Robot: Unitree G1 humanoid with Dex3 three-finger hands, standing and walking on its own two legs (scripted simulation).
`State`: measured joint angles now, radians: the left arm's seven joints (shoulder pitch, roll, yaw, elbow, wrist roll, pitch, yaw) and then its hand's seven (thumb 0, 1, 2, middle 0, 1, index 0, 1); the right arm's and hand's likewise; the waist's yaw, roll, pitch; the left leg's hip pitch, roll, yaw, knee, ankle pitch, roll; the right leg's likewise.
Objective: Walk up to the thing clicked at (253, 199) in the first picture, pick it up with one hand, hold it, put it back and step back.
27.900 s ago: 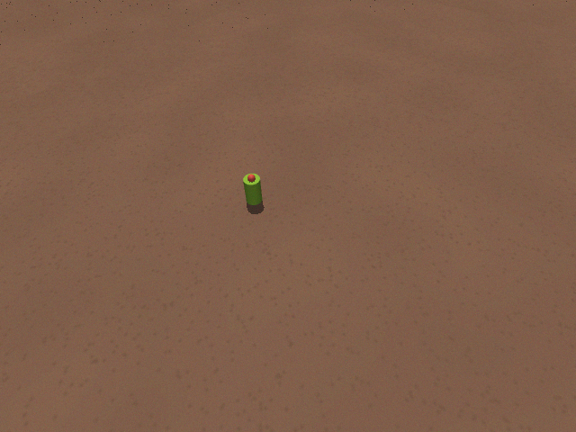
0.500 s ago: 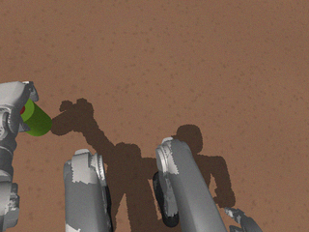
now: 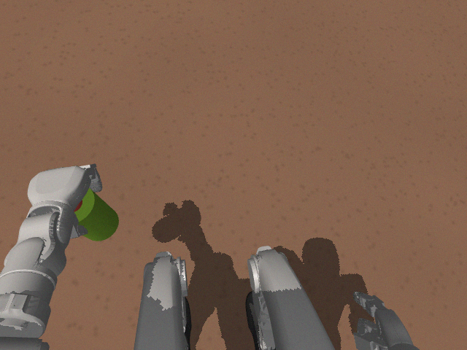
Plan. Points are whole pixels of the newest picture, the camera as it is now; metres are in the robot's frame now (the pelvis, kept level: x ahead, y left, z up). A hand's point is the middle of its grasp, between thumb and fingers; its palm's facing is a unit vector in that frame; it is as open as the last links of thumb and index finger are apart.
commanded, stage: lift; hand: left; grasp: from above
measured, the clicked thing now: (85, 212) +0.39 +0.27 -0.18
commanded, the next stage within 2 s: hold in 0.90 s
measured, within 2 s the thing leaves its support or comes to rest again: neither
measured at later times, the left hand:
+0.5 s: hand (29, 209) +0.33 +0.26 +0.05, palm faces -0.50 -0.10 -0.86, open 10.3 cm
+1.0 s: hand (16, 178) +0.35 +0.23 +0.12, palm faces -0.47 -0.11 -0.88, open 10.2 cm
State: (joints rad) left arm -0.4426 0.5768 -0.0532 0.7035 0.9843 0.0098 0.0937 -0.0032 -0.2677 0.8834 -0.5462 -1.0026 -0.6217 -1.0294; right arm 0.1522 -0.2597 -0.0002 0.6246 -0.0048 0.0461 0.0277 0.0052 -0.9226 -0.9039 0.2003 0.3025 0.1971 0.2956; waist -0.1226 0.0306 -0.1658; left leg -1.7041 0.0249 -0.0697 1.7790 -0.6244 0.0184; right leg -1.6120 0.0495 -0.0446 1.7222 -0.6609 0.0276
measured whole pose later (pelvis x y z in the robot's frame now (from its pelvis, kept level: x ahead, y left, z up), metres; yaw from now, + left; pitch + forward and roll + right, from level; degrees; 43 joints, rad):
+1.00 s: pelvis +0.06 +0.00 +0.21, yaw +3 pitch +9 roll -1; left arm -0.28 0.36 -0.20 0.83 1.00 0.06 0.17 -0.01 -0.21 0.83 -0.54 -0.93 -0.61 -0.99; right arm 0.25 -0.25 -0.03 0.73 0.03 0.03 -0.04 0.01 -0.91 -0.90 0.20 0.30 0.20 0.30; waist -0.06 0.03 -0.06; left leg -0.60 0.01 0.00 0.80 -0.36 0.01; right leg -0.54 0.02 0.03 0.76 -0.38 0.02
